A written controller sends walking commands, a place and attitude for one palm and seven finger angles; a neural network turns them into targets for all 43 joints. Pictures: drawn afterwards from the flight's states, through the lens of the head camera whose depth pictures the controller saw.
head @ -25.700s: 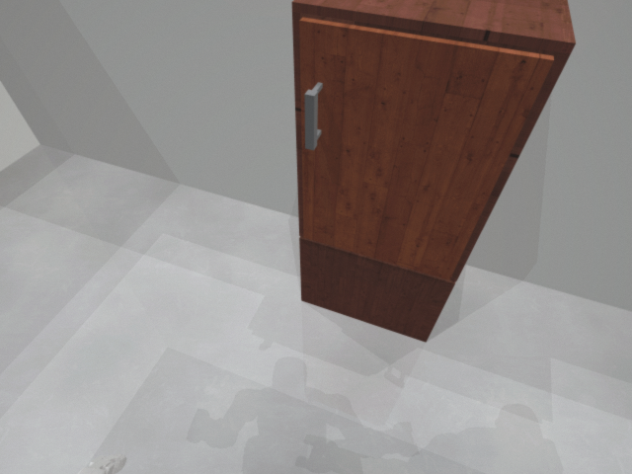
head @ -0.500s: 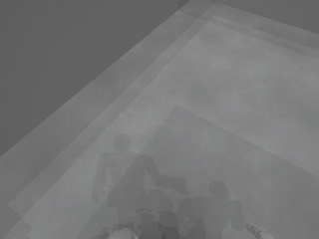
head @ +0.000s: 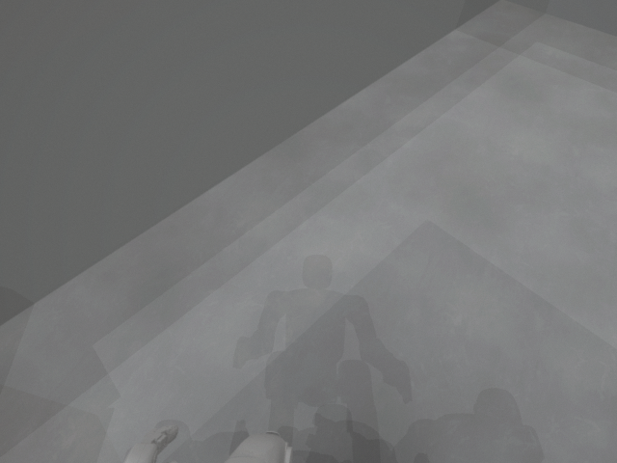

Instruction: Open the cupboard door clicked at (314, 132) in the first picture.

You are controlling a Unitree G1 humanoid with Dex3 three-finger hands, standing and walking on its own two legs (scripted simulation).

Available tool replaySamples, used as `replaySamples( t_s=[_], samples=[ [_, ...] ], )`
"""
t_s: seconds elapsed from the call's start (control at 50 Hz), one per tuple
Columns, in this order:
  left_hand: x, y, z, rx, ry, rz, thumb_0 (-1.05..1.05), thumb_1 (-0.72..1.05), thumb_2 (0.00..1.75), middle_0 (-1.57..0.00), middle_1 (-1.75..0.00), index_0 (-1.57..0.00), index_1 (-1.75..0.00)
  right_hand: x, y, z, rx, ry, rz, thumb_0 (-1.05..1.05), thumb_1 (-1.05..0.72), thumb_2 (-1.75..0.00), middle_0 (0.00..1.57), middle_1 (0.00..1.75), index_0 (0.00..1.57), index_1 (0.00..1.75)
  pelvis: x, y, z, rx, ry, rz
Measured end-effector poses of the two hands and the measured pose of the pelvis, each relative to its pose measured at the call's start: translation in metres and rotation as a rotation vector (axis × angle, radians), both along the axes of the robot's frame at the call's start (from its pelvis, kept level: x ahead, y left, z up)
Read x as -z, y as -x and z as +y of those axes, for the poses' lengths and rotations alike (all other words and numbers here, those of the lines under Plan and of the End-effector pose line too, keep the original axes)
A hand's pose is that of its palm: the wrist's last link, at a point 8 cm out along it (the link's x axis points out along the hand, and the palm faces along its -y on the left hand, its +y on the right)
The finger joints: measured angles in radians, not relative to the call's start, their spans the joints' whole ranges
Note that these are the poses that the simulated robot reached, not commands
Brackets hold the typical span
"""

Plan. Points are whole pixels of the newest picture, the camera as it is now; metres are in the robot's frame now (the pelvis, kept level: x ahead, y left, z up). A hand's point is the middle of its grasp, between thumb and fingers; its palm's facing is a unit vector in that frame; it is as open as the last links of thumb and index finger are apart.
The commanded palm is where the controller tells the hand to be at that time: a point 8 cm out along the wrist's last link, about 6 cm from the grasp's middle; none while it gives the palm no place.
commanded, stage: turn to face it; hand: left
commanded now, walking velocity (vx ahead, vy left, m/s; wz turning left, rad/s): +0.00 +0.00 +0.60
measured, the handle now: out of the picture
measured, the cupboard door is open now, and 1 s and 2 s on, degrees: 44 44 44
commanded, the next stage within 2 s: none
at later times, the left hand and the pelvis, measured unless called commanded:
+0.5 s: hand out of the picture +0.03 +0.24 -0.16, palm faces +0.33 -0.90 -0.27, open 7.4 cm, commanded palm none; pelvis +0.02 +0.00 +0.01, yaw +18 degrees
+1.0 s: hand out of the picture -0.02 +0.15 -0.16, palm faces +0.61 -0.76 -0.23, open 7.3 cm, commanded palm none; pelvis +0.04 -0.04 +0.01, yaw +38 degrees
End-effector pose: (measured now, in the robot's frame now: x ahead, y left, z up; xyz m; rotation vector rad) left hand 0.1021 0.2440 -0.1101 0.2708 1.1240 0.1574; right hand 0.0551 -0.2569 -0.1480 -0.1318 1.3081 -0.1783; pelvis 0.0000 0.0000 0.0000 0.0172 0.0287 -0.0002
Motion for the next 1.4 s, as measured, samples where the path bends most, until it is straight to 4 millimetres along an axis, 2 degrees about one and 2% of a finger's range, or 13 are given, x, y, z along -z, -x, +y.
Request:
replaySamples(
  t_s=[0.14,0.24,0.3,0.34,0.44,0.56,0.68,0.8,0.94,1.06,1.14,1.24,1.4],
  samples=[
    [0.003,0.033,-0.018,-0.116,0.053,0.052,0.00,0.90,0.90,-0.20,-0.30,-0.20,-0.30,-0.017,-0.039,-0.003,-0.105,0.002,-0.002,0.01,-0.91,-0.90,0.20,0.30,0.20,0.30,-0.011,-0.008,-0.010,-0.104,-0.029,0.001],
    [0.017,0.066,-0.003,-0.222,0.072,0.077,0.00,0.91,0.90,-0.20,-0.30,-0.20,-0.30,-0.022,-0.085,0.015,-0.226,0.025,-0.048,0.01,-0.91,-0.90,0.19,0.30,0.20,0.30,-0.006,-0.012,-0.005,-0.179,-0.016,-0.001],
    [0.034,0.089,0.014,-0.285,0.082,0.108,0.00,0.91,0.90,-0.20,-0.30,-0.20,-0.30,-0.022,-0.114,0.031,-0.294,0.050,-0.119,0.01,-0.91,-0.90,0.19,0.30,0.20,0.30,0.006,-0.014,0.004,-0.222,-0.002,0.001],
    [0.038,0.099,0.023,-0.317,0.072,0.141,0.00,0.91,0.90,-0.20,-0.30,-0.20,-0.30,-0.026,-0.125,0.039,-0.328,0.059,-0.151,0.01,-0.91,-0.90,0.20,0.30,0.20,0.30,0.008,-0.013,0.006,-0.239,-0.002,-0.002],
    [0.025,0.101,0.034,-0.375,0.054,0.128,0.01,0.91,0.90,-0.19,-0.30,-0.20,-0.30,-0.035,-0.130,0.045,-0.378,0.074,-0.146,0.01,-0.91,-0.90,0.20,0.30,0.20,0.30,-0.003,-0.016,0.005,-0.285,0.013,-0.001],
    [0.008,0.085,0.028,-0.405,0.032,0.053,0.01,0.91,0.90,-0.19,-0.30,-0.19,-0.30,-0.030,-0.128,0.037,-0.416,0.049,-0.087,0.01,-0.90,-0.90,0.20,0.30,0.21,0.30,-0.008,-0.023,-0.008,-0.346,0.022,-0.001],
    [0.002,0.072,0.001,-0.436,-0.010,-0.020,0.00,0.90,0.90,-0.19,-0.30,-0.20,-0.30,-0.006,-0.140,0.014,-0.437,0.012,-0.038,0.01,-0.90,-0.90,0.20,0.30,0.21,0.30,0.002,-0.036,-0.034,-0.420,0.004,0.000],
    [-0.006,0.094,-0.035,-0.518,0.015,0.013,0.00,0.90,0.90,-0.20,-0.30,-0.20,-0.30,-0.010,-0.165,0.010,-0.498,0.003,-0.013,0.01,-0.91,-0.90,0.20,0.30,0.20,0.30,-0.008,-0.043,-0.046,-0.510,-0.020,-0.013],
    [0.005,0.133,-0.060,-0.654,0.073,0.050,0.00,0.91,0.90,-0.20,-0.30,-0.20,-0.30,-0.022,-0.198,0.039,-0.634,0.008,-0.024,0.01,-0.91,-0.90,0.19,0.30,0.20,0.30,-0.012,-0.047,-0.047,-0.619,-0.027,-0.008],
    [0.032,0.189,-0.060,-0.781,0.115,0.102,0.00,0.91,0.90,-0.20,-0.30,-0.20,-0.30,-0.025,-0.230,0.095,-0.782,0.018,-0.124,0.01,-0.91,-0.90,0.19,0.30,0.20,0.30,0.004,-0.040,-0.032,-0.703,0.004,-0.012],
    [0.039,0.216,-0.053,-0.843,0.121,0.159,0.01,0.91,0.90,-0.20,-0.30,-0.20,-0.30,-0.033,-0.237,0.120,-0.841,0.024,-0.187,0.01,-0.91,-0.90,0.20,0.30,0.20,0.30,0.005,-0.035,-0.026,-0.741,0.011,-0.013],
    [0.023,0.214,-0.040,-0.884,0.098,0.108,0.01,0.91,0.90,-0.19,-0.30,-0.20,-0.30,-0.041,-0.231,0.125,-0.884,0.039,-0.164,0.01,-0.91,-0.90,0.20,0.30,0.20,0.30,-0.007,-0.036,-0.024,-0.787,0.024,-0.017],
    [0.005,0.184,-0.034,-0.913,0.042,0.006,0.01,0.91,0.90,-0.19,-0.30,-0.19,-0.30,-0.029,-0.231,0.110,-0.919,0.030,-0.069,0.01,-0.90,-0.90,0.20,0.30,0.21,0.30,-0.010,-0.051,-0.035,-0.873,0.028,-0.014]
  ],
)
